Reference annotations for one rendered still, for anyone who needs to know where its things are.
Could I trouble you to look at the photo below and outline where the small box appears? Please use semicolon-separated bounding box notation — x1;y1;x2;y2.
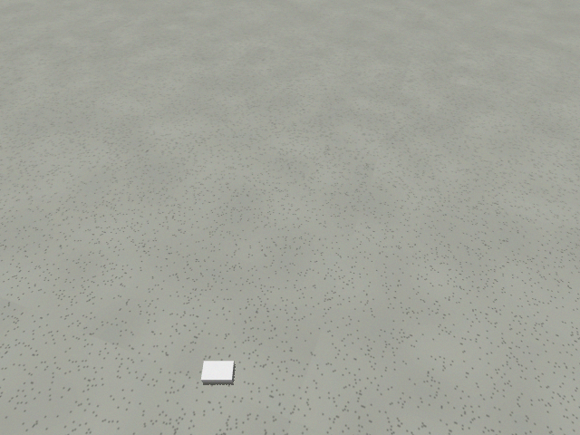
201;361;235;382

